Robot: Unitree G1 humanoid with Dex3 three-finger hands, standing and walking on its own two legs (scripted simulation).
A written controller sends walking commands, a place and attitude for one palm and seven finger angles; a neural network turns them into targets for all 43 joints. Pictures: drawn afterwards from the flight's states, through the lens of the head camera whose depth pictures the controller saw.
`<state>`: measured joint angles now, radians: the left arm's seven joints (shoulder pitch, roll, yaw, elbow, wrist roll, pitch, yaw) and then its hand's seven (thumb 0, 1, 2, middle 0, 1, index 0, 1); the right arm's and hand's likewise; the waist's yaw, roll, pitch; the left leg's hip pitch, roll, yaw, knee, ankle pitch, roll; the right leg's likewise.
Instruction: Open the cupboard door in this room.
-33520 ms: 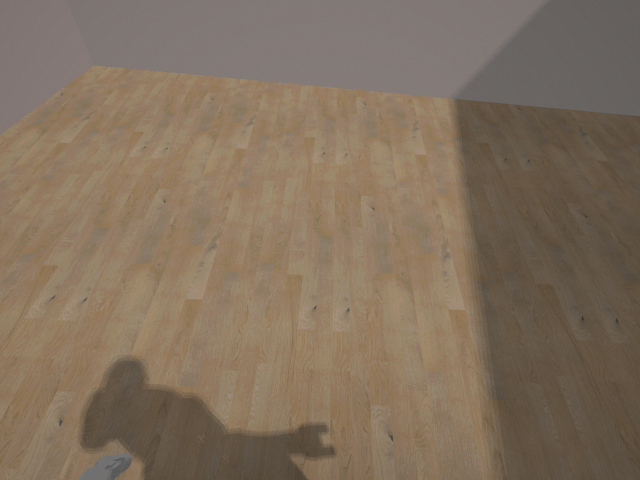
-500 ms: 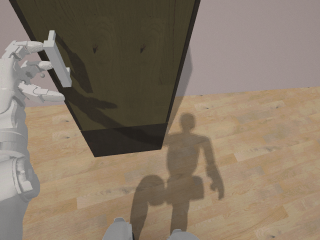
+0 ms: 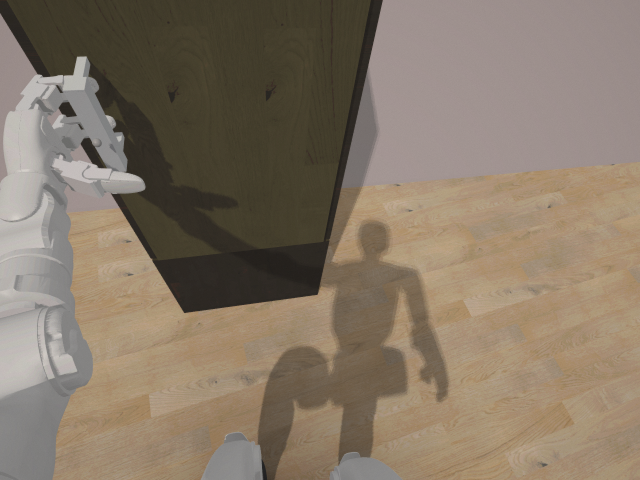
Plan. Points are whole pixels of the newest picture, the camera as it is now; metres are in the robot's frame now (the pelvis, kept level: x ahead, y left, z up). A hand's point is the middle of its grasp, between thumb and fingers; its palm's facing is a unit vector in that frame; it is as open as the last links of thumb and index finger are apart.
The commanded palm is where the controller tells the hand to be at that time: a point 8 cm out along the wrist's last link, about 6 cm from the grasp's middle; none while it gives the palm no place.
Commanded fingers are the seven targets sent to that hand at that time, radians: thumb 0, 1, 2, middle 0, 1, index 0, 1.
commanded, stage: slide the fingers in behind the handle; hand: left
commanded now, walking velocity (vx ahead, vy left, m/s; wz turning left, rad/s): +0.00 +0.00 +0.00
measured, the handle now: (101, 118) +0.55 +0.24 +0.10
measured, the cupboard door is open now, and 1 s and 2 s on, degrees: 0 0 16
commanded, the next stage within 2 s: close the thumb around the handle in 0.62 s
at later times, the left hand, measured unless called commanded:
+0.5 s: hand (115, 140) +0.50 +0.21 +0.11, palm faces +0.11 -0.99 -0.01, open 13.9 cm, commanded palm +0.47 +0.25 +0.10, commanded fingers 0.00 -0.50 0.30 -0.30 -1.20 -0.30 -1.20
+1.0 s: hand (116, 143) +0.50 +0.21 +0.10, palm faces +0.11 -0.99 -0.01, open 11.7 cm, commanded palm +0.47 +0.25 +0.10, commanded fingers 0.00 0.34 0.66 -0.36 -1.29 -0.36 -1.29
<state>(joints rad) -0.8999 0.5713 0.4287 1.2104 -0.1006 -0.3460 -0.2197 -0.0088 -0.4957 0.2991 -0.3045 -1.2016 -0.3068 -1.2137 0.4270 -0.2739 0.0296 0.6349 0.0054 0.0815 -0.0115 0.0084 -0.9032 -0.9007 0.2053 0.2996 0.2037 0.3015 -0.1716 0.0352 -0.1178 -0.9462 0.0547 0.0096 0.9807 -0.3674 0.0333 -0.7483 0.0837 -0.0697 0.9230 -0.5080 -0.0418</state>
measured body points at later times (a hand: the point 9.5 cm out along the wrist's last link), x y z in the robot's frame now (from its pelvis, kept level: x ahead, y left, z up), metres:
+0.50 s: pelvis +0.00 +0.00 +0.00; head +0.10 +0.02 +0.44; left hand +0.49 +0.26 +0.11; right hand +0.00 -0.27 -0.11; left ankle +0.05 +0.10 -0.68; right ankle -0.04 -0.10 -0.68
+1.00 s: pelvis +0.00 +0.00 +0.00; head +0.10 +0.02 +0.44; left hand +0.49 +0.26 +0.11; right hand -0.01 -0.27 -0.11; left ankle +0.05 +0.10 -0.68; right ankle -0.04 -0.10 -0.68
